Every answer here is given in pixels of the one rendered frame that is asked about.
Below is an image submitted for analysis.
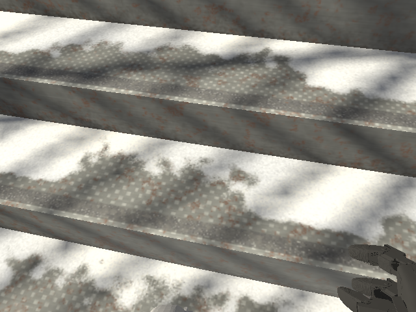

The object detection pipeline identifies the right robot hand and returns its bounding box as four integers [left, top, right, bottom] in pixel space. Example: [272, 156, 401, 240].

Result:
[337, 244, 416, 312]

